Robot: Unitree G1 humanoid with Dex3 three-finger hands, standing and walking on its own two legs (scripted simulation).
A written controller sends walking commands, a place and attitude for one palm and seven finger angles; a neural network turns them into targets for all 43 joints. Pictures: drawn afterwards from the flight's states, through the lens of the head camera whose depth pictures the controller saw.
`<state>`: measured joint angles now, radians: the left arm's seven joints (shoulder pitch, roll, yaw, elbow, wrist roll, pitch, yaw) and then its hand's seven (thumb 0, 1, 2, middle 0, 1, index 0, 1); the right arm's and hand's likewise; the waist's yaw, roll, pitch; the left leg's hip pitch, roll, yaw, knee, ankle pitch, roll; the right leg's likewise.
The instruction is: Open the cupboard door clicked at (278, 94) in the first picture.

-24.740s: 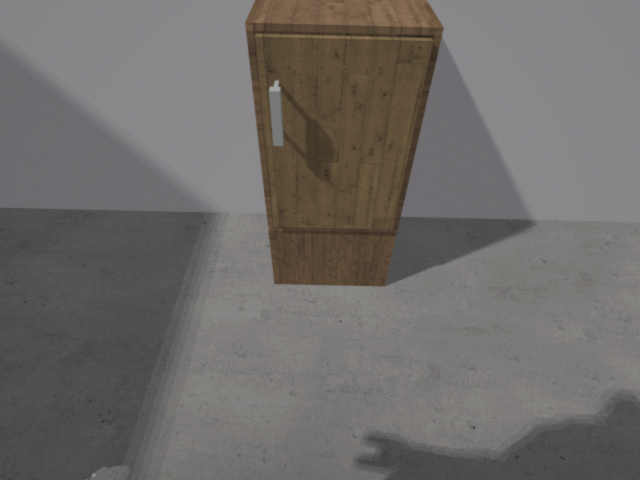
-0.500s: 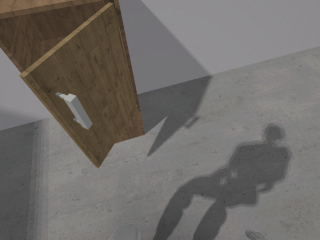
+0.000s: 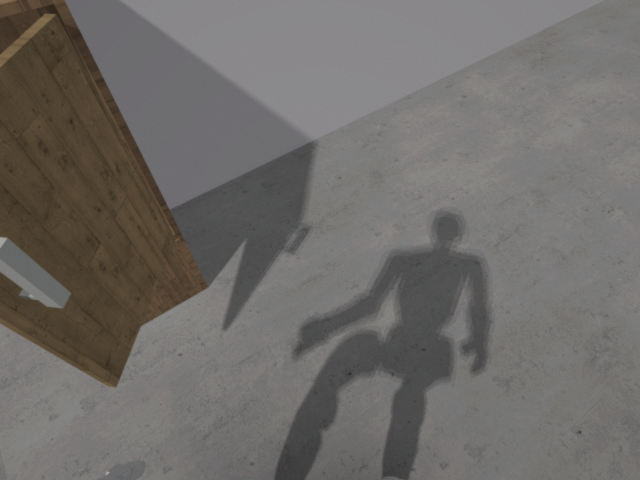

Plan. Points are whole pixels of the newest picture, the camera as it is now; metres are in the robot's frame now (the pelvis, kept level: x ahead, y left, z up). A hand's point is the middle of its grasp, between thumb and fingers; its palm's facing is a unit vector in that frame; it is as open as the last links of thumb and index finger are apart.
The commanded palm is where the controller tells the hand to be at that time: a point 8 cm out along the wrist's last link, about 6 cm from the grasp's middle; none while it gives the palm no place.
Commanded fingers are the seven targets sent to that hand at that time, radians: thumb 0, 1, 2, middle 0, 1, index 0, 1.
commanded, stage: walk to a spot facing it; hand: left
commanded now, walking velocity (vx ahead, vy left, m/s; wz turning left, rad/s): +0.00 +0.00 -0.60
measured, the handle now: (14, 274) +0.33 +0.45 +0.01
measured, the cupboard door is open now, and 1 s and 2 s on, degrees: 48 48 48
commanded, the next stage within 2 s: turn to face it in 1.88 s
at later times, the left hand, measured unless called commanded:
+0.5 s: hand (240, 422) +0.20 +0.14 -0.14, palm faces -0.33 -0.92 -0.22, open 7.4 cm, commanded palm none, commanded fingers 0.00 0.90 0.90 -0.20 -0.30 -0.20 -0.30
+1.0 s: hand (304, 337) +0.34 +0.06 -0.15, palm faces -0.55 -0.82 -0.18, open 7.4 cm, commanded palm none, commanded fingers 0.00 0.90 0.90 -0.20 -0.30 -0.20 -0.30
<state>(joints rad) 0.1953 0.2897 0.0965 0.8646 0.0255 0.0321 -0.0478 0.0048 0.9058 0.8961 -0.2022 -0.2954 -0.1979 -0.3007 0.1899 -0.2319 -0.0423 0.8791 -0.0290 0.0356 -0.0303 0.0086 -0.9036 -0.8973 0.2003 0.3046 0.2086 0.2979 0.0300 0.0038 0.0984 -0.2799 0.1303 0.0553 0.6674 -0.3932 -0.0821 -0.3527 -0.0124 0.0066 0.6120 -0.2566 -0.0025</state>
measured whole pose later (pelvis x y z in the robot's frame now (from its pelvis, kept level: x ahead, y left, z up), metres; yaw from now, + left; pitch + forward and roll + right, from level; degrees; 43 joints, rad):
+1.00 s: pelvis +0.17 -0.08 +0.02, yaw -37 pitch +1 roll -1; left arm 0.23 0.25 0.10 0.97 0.04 0.02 -0.06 0.01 0.91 0.90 -0.20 -0.30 -0.20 -0.30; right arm 0.25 -0.18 -0.02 0.91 -0.05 -0.06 -0.01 0.00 -0.91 -0.90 0.20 0.30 0.21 0.30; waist 0.01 -0.04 0.05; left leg -0.26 0.10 0.12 0.50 -0.25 -0.03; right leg -0.51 -0.03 -0.04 1.14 -0.36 -0.01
